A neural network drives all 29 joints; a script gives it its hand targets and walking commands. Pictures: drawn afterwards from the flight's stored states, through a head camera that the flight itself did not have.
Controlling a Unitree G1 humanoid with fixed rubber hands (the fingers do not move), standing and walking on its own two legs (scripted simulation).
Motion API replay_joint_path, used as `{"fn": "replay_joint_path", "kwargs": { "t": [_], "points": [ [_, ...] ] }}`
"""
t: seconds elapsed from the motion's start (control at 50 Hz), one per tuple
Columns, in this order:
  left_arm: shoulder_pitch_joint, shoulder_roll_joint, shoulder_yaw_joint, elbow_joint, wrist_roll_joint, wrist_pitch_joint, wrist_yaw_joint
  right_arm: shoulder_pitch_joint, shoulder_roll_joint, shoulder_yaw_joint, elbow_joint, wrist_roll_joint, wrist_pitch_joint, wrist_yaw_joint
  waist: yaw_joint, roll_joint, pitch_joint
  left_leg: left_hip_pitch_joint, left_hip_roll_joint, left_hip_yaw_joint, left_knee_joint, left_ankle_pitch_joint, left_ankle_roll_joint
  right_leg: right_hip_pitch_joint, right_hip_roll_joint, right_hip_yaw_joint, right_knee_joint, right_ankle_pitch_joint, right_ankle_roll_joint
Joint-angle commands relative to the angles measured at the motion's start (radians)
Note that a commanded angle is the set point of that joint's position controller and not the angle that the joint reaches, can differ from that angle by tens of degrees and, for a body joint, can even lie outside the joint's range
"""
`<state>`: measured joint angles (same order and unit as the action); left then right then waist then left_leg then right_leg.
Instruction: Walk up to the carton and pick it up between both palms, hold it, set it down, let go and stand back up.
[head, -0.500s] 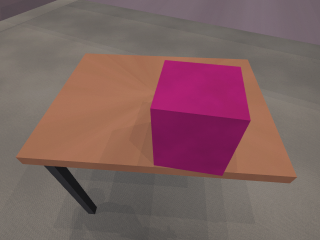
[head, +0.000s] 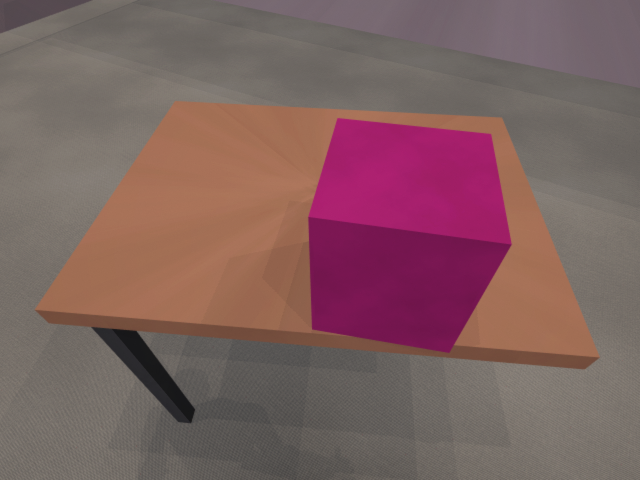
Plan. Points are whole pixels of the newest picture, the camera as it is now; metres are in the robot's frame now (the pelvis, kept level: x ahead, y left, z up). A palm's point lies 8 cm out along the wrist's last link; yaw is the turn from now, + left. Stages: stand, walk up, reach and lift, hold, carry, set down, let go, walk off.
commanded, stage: walk up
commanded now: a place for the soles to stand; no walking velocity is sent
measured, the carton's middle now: (394, 238) +0.44 -0.09 +0.06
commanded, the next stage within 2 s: reach and lift in 0.02 s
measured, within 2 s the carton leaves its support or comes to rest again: neither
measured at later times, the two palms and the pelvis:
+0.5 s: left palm out of the picture +0.14 +0.20 -0.10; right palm out of the picture +0.11 -0.29 -0.08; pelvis -0.03 -0.03 +0.00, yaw -9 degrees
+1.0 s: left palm (165, 476) +0.16 +0.21 -0.06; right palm out of the picture +0.12 -0.24 -0.05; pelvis -0.02 +0.00 +0.01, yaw -10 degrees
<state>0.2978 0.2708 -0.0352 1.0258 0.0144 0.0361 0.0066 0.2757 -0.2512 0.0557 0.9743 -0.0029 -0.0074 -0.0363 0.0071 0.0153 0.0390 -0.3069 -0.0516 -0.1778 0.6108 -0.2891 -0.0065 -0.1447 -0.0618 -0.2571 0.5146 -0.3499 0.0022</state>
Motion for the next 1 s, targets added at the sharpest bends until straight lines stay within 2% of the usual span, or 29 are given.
{"fn": "replay_joint_path", "kwargs": {
  "t": [0.0,0.02,0.04,0.06,0.08,0.1,0.12,0.14,0.18,0.2,0.22,0.24,0.26,0.3,0.32,0.36,0.4,0.44,0.54,0.6,0.72,0.78,0.8,0.9,0.96,0.98],
  "points": [
    [0.077,0.131,0.022,-0.013,0.000,-0.006,0.007,0.037,-0.131,-0.021,-0.032,0.003,-0.011,-0.006,0.006,0.023,0.008,-0.096,0.069,-0.059,-0.082,0.301,0.065,0.068,-0.088,0.128,-0.107,0.085,-0.075],
    [-0.711,0.305,0.107,-0.554,-0.032,0.181,0.010,-0.696,-0.070,-0.185,-0.193,-0.109,-0.067,0.037,-0.041,-0.025,-0.130,-0.190,0.088,0.172,0.031,0.095,-0.022,-0.230,0.015,0.190,0.184,-0.047,-0.040],
    [-0.544,0.288,0.065,-0.539,-0.034,0.312,0.040,-0.541,-0.103,-0.220,-0.120,-0.146,-0.029,0.055,-0.049,-0.050,-0.066,-0.234,0.088,0.223,0.053,-0.120,-0.037,-0.204,0.007,0.178,0.205,-0.190,-0.050],
    [-0.512,0.256,0.076,-0.590,-0.052,0.419,0.051,-0.550,-0.132,-0.231,-0.164,-0.132,0.020,0.077,-0.036,-0.064,-0.106,-0.262,0.084,0.214,0.032,-0.159,-0.037,-0.171,-0.010,0.176,0.224,-0.175,-0.053],
    [-0.455,0.215,0.086,-0.614,-0.054,0.503,0.060,-0.482,-0.132,-0.202,-0.147,-0.119,0.065,0.102,-0.026,-0.048,-0.113,-0.247,0.091,0.223,0.029,-0.077,-0.049,-0.182,-0.002,0.159,0.244,-0.098,-0.045],
    [-0.405,0.151,0.100,-0.660,-0.054,0.565,0.062,-0.438,-0.136,-0.167,-0.147,-0.083,0.088,0.123,-0.016,0.002,-0.160,-0.189,0.093,0.214,0.033,0.023,-0.063,-0.204,0.021,0.135,0.276,-0.023,-0.041],
    [-0.318,0.101,0.107,-0.670,-0.045,0.621,0.058,-0.380,-0.161,-0.130,-0.107,-0.048,0.108,0.134,-0.012,0.050,-0.193,-0.068,0.102,0.213,0.043,0.154,-0.075,-0.220,0.046,0.117,0.262,0.068,-0.041],
    [-0.241,0.077,0.113,-0.688,-0.034,0.655,0.056,-0.322,-0.193,-0.121,-0.068,-0.018,0.118,0.143,-0.012,0.086,-0.221,0.042,0.103,0.200,0.055,0.341,-0.089,-0.220,0.069,0.111,0.247,0.182,-0.041],
    [-0.100,0.065,0.156,-0.711,-0.003,0.699,0.040,-0.243,-0.268,-0.072,-0.056,0.051,0.118,0.145,-0.005,0.115,-0.287,0.244,0.097,0.179,0.036,0.617,-0.111,-0.153,0.110,0.106,0.175,0.338,-0.036],
    [-0.029,0.058,0.162,-0.702,0.010,0.711,0.024,-0.225,-0.269,-0.044,-0.067,0.074,0.121,0.136,-0.004,0.088,-0.267,0.282,0.082,0.187,0.006,0.641,-0.113,-0.110,0.119,0.110,0.109,0.402,-0.035],
    [-0.024,0.060,0.190,-0.702,0.026,0.705,0.006,-0.257,-0.248,-0.019,-0.104,0.090,0.117,0.124,0.007,0.045,-0.217,0.276,0.061,0.213,-0.034,0.547,-0.109,-0.065,0.101,0.119,0.037,0.412,-0.025],
    [-0.017,0.062,0.217,-0.686,0.040,0.704,-0.005,-0.285,-0.225,-0.002,-0.146,0.084,0.122,0.113,0.029,0.002,-0.146,0.248,0.043,0.238,-0.080,0.431,-0.093,-0.032,0.099,0.125,-0.001,0.373,-0.006],
    [-0.030,0.063,0.214,-0.674,0.057,0.700,-0.007,-0.305,-0.204,0.011,-0.173,0.080,0.125,0.104,0.035,-0.018,-0.068,0.197,0.037,0.255,-0.121,0.325,-0.075,-0.009,0.088,0.137,-0.037,0.318,0.004],
    [-0.112,0.079,0.238,-0.681,0.066,0.657,-0.002,-0.366,-0.132,0.015,-0.270,0.069,0.111,0.091,0.068,-0.049,-0.005,0.090,0.022,0.283,-0.153,0.277,-0.051,0.011,0.077,0.161,-0.077,0.330,0.021],
    [-0.158,0.088,0.256,-0.656,0.067,0.642,0.001,-0.400,-0.108,0.013,-0.312,0.058,0.109,0.087,0.085,-0.041,0.007,0.051,0.015,0.301,-0.162,0.245,-0.044,0.036,0.071,0.170,-0.084,0.326,0.030],
    [-0.240,0.120,0.260,-0.684,0.055,0.590,0.006,-0.405,-0.071,0.011,-0.393,0.051,0.097,0.079,0.088,-0.055,-0.027,0.058,0.018,0.318,-0.166,0.196,-0.029,0.024,0.052,0.193,-0.097,0.290,0.043],
    [-0.313,0.117,0.265,-0.695,0.040,0.537,0.007,-0.396,-0.026,0.006,-0.437,0.037,0.080,0.074,0.092,-0.093,-0.072,0.056,0.022,0.322,-0.151,0.129,-0.008,-0.028,0.018,0.237,-0.123,0.233,0.055],
    [-0.349,0.134,0.273,-0.719,0.032,0.495,0.002,-0.356,-0.002,-0.007,-0.468,0.032,0.074,0.058,0.085,-0.075,-0.105,0.060,0.021,0.325,-0.139,0.093,0.011,-0.036,-0.008,0.268,-0.118,0.243,0.063],
    [-0.289,0.109,0.224,-0.756,-0.016,0.440,-0.022,-0.251,-0.015,-0.042,-0.467,0.039,0.062,0.005,0.033,-0.030,-0.178,0.144,0.028,0.311,-0.150,0.167,-0.006,-0.008,0.021,0.236,-0.112,0.300,0.055],
    [-0.212,0.105,0.198,-0.784,-0.045,0.416,-0.031,-0.215,-0.024,-0.046,-0.516,0.043,0.044,-0.020,0.011,-0.053,-0.163,0.207,0.026,0.309,-0.162,0.225,-0.012,-0.027,0.042,0.216,-0.137,0.307,0.053],
    [-0.141,0.081,0.174,-0.770,-0.061,0.367,-0.025,-0.191,0.002,-0.049,-0.546,0.028,0.018,-0.018,0.039,-0.034,-0.091,0.253,0.030,0.299,-0.210,0.277,-0.021,-0.043,0.079,0.181,-0.194,0.207,0.024],
    [-0.145,0.064,0.157,-0.784,-0.072,0.330,-0.012,-0.180,0.004,-0.068,-0.555,0.028,0.008,0.001,0.050,0.000,-0.071,0.264,0.038,0.291,-0.234,0.286,-0.028,-0.047,0.087,0.175,-0.209,0.169,0.006],
    [-0.133,0.050,0.148,-0.779,-0.079,0.316,-0.009,-0.172,0.004,-0.079,-0.563,0.023,0.004,0.010,0.049,-0.016,-0.055,0.265,0.042,0.286,-0.241,0.279,-0.028,-0.052,0.095,0.170,-0.219,0.147,0.001],
    [-0.134,0.015,0.126,-0.796,-0.072,0.245,0.013,-0.167,0.010,-0.100,-0.574,0.029,-0.043,0.041,0.068,0.031,-0.075,0.303,0.047,0.273,-0.248,0.307,-0.036,-0.060,0.097,0.182,-0.239,0.137,-0.016],
    [-0.129,-0.003,0.109,-0.805,-0.067,0.210,0.022,-0.148,-0.001,-0.116,-0.562,0.031,-0.077,0.051,0.059,0.017,-0.083,0.323,0.053,0.262,-0.255,0.329,-0.035,-0.050,0.104,0.189,-0.251,0.154,-0.022],
    [-0.128,-0.006,0.100,-0.829,-0.072,0.191,0.026,-0.148,-0.008,-0.117,-0.574,0.033,-0.091,0.055,0.064,0.032,-0.093,0.327,0.052,0.260,-0.262,0.328,-0.041,-0.046,0.103,0.190,-0.250,0.154,-0.023]
  ]
}}
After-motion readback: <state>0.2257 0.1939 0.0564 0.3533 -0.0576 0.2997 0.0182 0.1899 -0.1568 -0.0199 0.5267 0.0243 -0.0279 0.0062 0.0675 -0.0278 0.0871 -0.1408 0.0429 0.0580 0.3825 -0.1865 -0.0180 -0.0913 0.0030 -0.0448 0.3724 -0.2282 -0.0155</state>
